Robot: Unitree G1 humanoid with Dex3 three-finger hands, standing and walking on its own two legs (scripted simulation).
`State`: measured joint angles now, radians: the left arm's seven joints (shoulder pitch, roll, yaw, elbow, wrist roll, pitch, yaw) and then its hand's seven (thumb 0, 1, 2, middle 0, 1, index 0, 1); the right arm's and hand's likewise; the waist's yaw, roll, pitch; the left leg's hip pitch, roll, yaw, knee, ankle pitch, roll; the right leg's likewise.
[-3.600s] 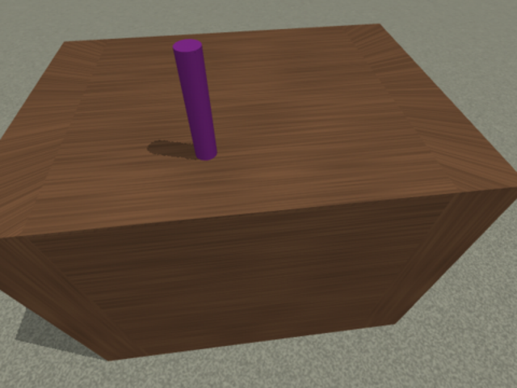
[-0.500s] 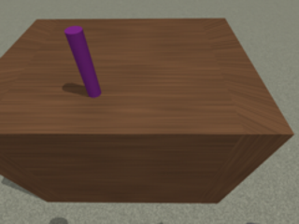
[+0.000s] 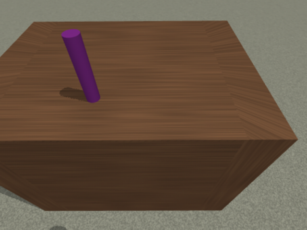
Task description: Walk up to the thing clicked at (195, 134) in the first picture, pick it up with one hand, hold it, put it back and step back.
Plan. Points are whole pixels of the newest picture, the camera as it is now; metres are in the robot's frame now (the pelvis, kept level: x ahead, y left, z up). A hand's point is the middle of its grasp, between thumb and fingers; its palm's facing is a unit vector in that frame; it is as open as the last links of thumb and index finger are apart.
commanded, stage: stand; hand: left
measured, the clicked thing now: (83, 70) +0.53 +0.22 +0.13
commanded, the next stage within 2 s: none
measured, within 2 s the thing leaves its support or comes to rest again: neither
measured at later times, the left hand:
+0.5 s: hand out of the picture +0.08 +0.24 -0.16, palm faces -0.04 -0.94 -0.34, open 7.4 cm
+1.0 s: hand out of the picture +0.09 +0.23 -0.15, palm faces -0.05 -0.94 -0.35, open 7.4 cm
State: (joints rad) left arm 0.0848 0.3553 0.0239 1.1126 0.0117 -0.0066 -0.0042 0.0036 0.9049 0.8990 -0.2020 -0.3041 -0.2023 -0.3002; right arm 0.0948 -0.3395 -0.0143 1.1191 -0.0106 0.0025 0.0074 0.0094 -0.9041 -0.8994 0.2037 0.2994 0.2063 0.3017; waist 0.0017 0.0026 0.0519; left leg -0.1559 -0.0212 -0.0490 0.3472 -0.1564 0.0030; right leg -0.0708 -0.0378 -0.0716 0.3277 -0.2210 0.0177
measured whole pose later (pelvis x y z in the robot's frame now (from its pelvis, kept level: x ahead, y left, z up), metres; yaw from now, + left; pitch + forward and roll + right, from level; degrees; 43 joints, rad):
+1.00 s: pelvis +0.01 -0.02 +0.00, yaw -2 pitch -2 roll +0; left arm 0.13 0.35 0.00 1.11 0.01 -0.01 -0.01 0.00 0.90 0.90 -0.20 -0.30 -0.20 -0.30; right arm 0.12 -0.35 0.01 1.13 -0.01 -0.01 0.00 0.01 -0.90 -0.90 0.20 0.30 0.21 0.30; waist 0.00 0.01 0.05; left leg -0.12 0.02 -0.03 0.31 -0.16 -0.03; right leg -0.05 0.00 -0.05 0.30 -0.22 -0.01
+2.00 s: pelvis +0.01 -0.02 +0.00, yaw -3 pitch -2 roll +0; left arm 0.13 0.35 0.00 1.12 0.01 -0.01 -0.01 0.00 0.90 0.90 -0.20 -0.30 -0.20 -0.30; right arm 0.12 -0.35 0.01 1.13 -0.01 -0.01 0.00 0.01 -0.90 -0.90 0.20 0.30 0.21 0.30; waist 0.00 0.00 0.05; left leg -0.11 0.02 -0.02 0.30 -0.15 -0.03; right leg -0.06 0.00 -0.04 0.30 -0.21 -0.01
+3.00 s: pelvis +0.02 +0.00 +0.00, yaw -4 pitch -2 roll +0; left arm 0.43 0.31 0.20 0.00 -0.06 -0.08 0.05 -0.01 -0.49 0.01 -0.04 -0.04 -0.05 -0.03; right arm 0.25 -0.22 -0.09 0.61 0.03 -0.04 -0.06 0.00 0.50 -0.02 0.06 0.05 0.06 0.05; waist 0.05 0.04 0.01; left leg -0.14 0.00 0.02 0.41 -0.24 0.00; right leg -0.09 -0.02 0.00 0.40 -0.28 0.01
